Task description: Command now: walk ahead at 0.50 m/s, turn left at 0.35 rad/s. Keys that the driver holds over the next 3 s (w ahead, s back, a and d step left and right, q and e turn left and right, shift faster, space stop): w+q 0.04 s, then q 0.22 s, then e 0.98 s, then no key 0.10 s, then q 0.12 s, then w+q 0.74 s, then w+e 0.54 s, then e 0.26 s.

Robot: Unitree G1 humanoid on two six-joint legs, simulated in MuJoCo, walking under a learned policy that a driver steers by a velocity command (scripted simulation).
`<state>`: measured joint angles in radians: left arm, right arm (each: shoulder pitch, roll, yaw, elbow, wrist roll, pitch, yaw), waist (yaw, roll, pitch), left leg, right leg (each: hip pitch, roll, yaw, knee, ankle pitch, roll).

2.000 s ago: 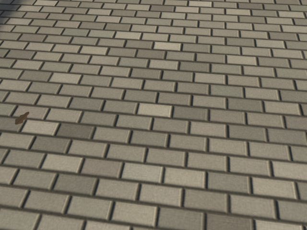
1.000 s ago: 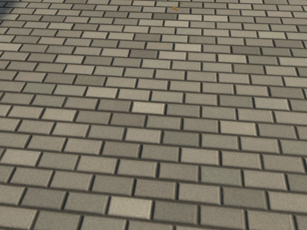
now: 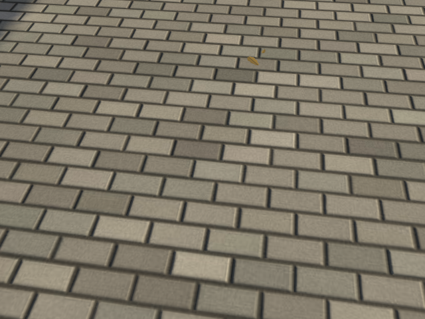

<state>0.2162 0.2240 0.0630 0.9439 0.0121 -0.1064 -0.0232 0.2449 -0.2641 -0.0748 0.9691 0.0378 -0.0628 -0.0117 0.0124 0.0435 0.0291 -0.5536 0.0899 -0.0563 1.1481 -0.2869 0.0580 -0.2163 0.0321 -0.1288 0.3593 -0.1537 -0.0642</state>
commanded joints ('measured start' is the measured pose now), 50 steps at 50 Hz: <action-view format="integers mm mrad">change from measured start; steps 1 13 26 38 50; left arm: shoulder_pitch -16 -3 29 -46 -38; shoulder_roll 118 215 135 119 195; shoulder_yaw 24 49 30 40 50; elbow -33 -33 0 -84 -164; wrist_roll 9 -35 -27 -31 -21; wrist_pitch -22 55 129 140 87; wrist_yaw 13 81 76 48 58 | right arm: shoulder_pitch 49 -146 -164 -179 -228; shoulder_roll -36 -60 -116 -145 -119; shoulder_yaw -18 -21 -16 -35 -51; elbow -37 -200 -153 -134 -148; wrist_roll -3 -36 -73 -48 -41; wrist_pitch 20 28 7 66 69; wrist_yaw -6 62 -9 -55 -52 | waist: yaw -31 -21 22 -5 -22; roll -109 -134 45 78 -156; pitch -2 -31 -154 -121 -120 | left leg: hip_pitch -98 14 273 392 -125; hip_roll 55 -62 180 233 -80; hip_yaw -69 127 -56 71 0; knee -37 -520 -878 -887 -22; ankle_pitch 120 185 437 200 -50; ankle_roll -8 13 209 165 -105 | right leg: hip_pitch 28 236 -181 -184 115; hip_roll -288 -311 -120 -107 -258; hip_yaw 176 -63 166 65 408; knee -248 36 652 414 -27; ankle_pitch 123 738 -303 -243 359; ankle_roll -128 -58 120 92 -149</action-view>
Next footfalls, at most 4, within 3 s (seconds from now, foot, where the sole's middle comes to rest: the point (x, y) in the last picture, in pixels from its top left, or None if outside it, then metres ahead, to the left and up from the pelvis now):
0.32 left None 0.30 0.14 -0.78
0.84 right None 0.24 -0.10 -0.78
1.34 left None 0.34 0.11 -0.78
1.64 right None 0.23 -0.11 -0.78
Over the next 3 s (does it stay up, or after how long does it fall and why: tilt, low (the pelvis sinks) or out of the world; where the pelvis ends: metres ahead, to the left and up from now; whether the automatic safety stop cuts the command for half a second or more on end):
stays up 0.98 0.05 -0.01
